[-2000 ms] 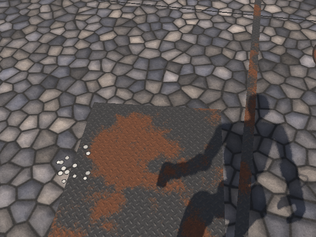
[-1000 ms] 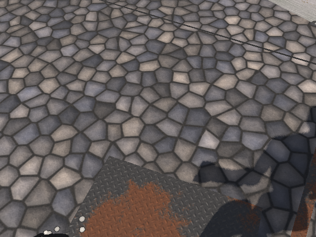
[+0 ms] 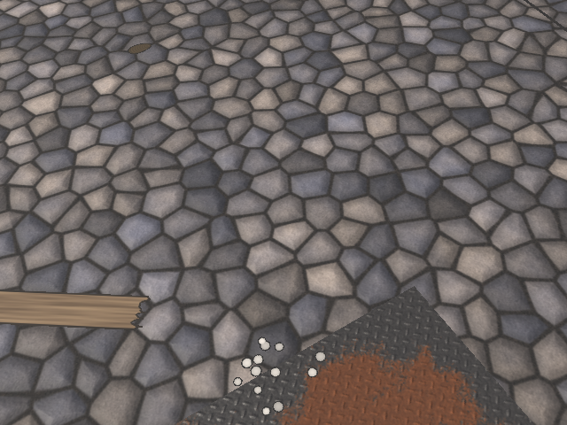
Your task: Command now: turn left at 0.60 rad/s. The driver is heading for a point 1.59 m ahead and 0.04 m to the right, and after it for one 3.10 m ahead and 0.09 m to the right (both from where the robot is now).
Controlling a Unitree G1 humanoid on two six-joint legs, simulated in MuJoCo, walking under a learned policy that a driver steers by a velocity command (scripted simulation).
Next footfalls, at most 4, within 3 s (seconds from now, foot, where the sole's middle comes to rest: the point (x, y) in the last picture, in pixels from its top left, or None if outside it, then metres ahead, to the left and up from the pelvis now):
0.26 left None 0.04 0.16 -0.78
0.58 right None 0.03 -0.09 -0.78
1.28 right None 0.43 -0.03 -0.78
1.80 left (217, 336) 0.69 0.24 -0.78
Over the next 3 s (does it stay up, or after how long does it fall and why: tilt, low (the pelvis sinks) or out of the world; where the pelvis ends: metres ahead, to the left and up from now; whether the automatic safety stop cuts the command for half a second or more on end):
stays up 0.76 0.09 0.01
